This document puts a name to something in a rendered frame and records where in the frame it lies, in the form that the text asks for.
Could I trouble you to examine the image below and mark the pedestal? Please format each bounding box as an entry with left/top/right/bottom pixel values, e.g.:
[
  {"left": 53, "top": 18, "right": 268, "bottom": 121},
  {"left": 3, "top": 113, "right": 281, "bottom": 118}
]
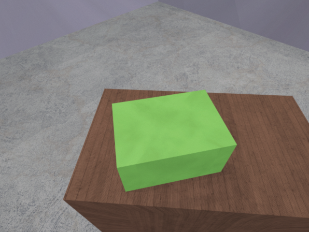
[{"left": 63, "top": 88, "right": 309, "bottom": 232}]

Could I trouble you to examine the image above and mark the carton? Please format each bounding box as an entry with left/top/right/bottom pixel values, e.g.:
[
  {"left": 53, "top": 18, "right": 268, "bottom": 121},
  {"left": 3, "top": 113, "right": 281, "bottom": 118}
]
[{"left": 112, "top": 90, "right": 237, "bottom": 191}]

